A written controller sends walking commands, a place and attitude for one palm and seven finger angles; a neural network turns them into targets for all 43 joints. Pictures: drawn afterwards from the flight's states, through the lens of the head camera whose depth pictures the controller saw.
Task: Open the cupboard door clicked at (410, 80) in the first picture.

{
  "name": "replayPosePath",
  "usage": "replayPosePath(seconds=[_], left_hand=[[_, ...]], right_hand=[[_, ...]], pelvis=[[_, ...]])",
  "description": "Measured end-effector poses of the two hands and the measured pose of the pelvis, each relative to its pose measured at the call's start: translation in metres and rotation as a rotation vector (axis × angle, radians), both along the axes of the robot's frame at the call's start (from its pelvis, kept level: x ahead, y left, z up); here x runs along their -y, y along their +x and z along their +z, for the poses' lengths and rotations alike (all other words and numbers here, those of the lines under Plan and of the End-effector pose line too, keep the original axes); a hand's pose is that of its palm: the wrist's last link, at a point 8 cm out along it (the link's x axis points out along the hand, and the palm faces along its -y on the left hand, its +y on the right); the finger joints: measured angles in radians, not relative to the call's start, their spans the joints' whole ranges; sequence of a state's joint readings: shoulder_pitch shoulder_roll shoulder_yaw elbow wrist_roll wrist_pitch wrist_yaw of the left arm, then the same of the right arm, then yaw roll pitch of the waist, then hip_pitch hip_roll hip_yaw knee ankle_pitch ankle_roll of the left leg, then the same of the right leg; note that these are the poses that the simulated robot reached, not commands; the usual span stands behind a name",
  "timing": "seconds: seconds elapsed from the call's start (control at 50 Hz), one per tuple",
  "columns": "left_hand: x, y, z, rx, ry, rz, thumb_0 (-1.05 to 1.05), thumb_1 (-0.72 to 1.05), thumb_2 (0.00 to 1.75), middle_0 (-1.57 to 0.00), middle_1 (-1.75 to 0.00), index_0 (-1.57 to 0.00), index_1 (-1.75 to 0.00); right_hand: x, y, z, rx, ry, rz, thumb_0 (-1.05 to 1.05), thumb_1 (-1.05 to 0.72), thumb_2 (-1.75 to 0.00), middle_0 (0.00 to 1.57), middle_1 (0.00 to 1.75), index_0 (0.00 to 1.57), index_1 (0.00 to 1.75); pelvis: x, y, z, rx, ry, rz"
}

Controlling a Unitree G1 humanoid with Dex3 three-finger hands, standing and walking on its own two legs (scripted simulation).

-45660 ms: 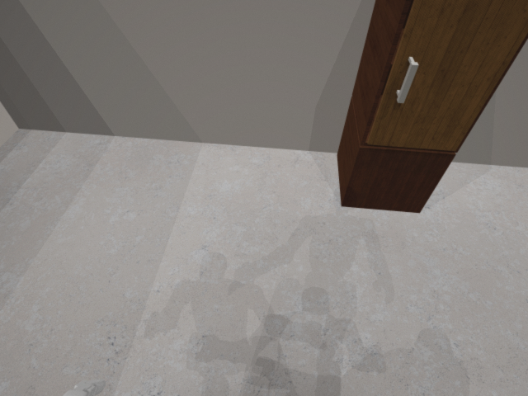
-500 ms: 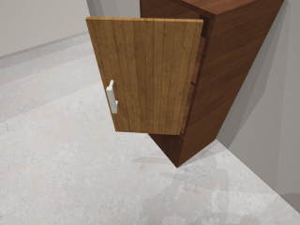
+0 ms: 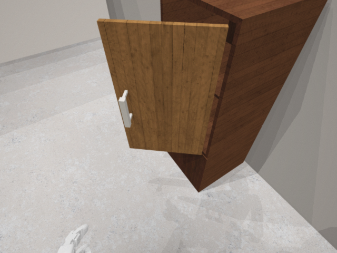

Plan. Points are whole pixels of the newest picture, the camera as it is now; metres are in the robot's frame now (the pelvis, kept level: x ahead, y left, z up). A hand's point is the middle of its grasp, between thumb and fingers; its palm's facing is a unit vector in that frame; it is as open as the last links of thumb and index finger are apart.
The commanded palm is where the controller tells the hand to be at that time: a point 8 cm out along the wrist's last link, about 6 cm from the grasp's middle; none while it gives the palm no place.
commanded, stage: raise the hand with hooked fingers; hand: left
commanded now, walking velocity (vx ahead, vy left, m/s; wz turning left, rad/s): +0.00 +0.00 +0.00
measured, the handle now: (126, 109) +0.59 +0.19 -0.05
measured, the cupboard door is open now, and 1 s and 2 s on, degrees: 50 50 50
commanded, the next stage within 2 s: move the hooked fingers beside the handle in 1.98 s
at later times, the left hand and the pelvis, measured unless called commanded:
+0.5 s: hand (85, 242) +0.16 +0.21 -0.06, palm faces -0.06 -1.00 -0.04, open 9.8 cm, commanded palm +0.15 +0.27 -0.06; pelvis -0.06 +0.00 -0.11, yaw +1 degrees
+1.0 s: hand (69, 224) +0.19 +0.26 -0.06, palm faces -0.06 -1.00 -0.05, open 12.7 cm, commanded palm +0.18 +0.31 -0.05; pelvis -0.05 +0.03 -0.09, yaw +0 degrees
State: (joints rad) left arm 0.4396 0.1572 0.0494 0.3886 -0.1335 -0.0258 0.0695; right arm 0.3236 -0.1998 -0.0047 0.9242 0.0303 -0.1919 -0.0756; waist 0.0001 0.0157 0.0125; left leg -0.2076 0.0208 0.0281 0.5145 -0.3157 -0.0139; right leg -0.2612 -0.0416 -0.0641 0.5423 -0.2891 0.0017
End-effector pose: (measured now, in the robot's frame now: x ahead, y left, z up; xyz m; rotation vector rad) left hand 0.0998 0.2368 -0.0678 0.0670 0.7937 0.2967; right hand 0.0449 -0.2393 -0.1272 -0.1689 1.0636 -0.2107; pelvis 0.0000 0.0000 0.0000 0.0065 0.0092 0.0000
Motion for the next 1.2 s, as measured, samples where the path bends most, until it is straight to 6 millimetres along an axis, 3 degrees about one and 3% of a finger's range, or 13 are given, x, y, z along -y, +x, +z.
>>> replayPosePath(seconds=[0.08,0.14,0.22,0.32,0.4,0.54,0.64,0.74,0.92,1.06,1.2], left_hand=[[-0.003,0.061,0.048,0.450,-0.003,-0.070,0.01,0.85,0.87,-0.20,-0.34,-0.21,-0.35],[0.001,0.077,0.056,0.692,-0.022,-0.201,0.01,0.79,0.84,-0.20,-0.38,-0.21,-0.38],[0.003,0.065,0.031,0.798,-0.056,-0.380,0.00,0.70,0.81,-0.21,-0.43,-0.21,-0.43],[-0.014,0.033,-0.009,0.712,-0.118,-0.318,0.01,0.58,0.76,-0.22,-0.50,-0.23,-0.51],[-0.025,0.024,-0.007,0.721,-0.068,-0.292,0.01,0.49,0.72,-0.23,-0.56,-0.23,-0.57],[-0.032,0.051,0.007,0.740,-0.068,-0.390,0.01,0.32,0.65,-0.24,-0.67,-0.24,-0.67],[-0.047,0.064,0.009,0.683,-0.084,-0.386,0.01,0.21,0.60,-0.25,-0.74,-0.25,-0.74],[-0.060,0.066,0.015,0.700,-0.059,-0.364,0.00,0.09,0.55,-0.25,-0.81,-0.26,-0.82],[-0.072,0.072,0.011,0.710,-0.060,-0.377,0.00,-0.12,0.46,-0.27,-0.95,-0.27,-0.95],[-0.084,0.081,0.019,0.732,-0.044,-0.364,-0.01,-0.28,0.39,-0.28,-1.05,-0.29,-1.06],[-0.095,0.091,0.024,0.724,-0.039,-0.367,-0.01,-0.42,0.33,-0.29,-1.15,-0.30,-1.15]], right_hand=[[0.017,0.052,0.015,0.256,-0.048,0.066,0.02,-0.91,-0.89,0.20,0.30,0.20,0.30],[0.027,0.089,0.025,0.427,-0.079,0.120,0.02,-0.91,-0.90,0.20,0.30,0.20,0.30],[0.033,0.128,0.029,0.589,-0.117,0.190,0.02,-0.91,-0.90,0.20,0.30,0.20,0.30],[0.022,0.152,0.018,0.655,-0.131,0.234,0.01,-0.91,-0.90,0.20,0.30,0.20,0.30],[0.000,0.145,-0.006,0.595,-0.103,0.268,0.01,-0.91,-0.90,0.20,0.30,0.20,0.30],[-0.034,0.093,-0.049,0.407,-0.003,0.230,0.02,-0.90,-0.90,0.20,0.30,0.20,0.30],[-0.038,0.054,-0.056,0.321,0.012,0.162,0.02,-0.90,-0.89,0.21,0.30,0.20,0.30],[-0.027,0.035,-0.051,0.289,-0.034,0.141,0.02,-0.90,-0.89,0.21,0.30,0.20,0.30],[-0.010,0.051,-0.030,0.331,-0.128,0.160,0.02,-0.90,-0.90,0.20,0.30,0.20,0.30],[-0.020,0.077,-0.018,0.384,-0.120,0.201,0.02,-0.90,-0.90,0.20,0.30,0.20,0.30],[-0.032,0.090,-0.020,0.391,-0.081,0.236,0.02,-0.90,-0.90,0.20,0.30,0.20,0.30]], pelvis=[[0.003,-0.013,-0.014,-0.076,0.003,0.016],[0.006,-0.023,-0.035,-0.146,0.012,0.001],[0.010,-0.034,-0.069,-0.211,0.015,-0.004],[0.009,-0.042,-0.098,-0.240,-0.006,0.004],[0.006,-0.047,-0.108,-0.244,-0.036,0.016],[-0.003,-0.058,-0.109,-0.259,-0.062,0.022],[-0.011,-0.060,-0.102,-0.268,-0.058,0.011],[-0.019,-0.059,-0.098,-0.274,-0.054,0.007],[-0.027,-0.056,-0.097,-0.275,-0.057,0.007],[-0.028,-0.050,-0.093,-0.273,-0.065,0.012],[-0.026,-0.045,-0.092,-0.278,-0.070,0.015]])
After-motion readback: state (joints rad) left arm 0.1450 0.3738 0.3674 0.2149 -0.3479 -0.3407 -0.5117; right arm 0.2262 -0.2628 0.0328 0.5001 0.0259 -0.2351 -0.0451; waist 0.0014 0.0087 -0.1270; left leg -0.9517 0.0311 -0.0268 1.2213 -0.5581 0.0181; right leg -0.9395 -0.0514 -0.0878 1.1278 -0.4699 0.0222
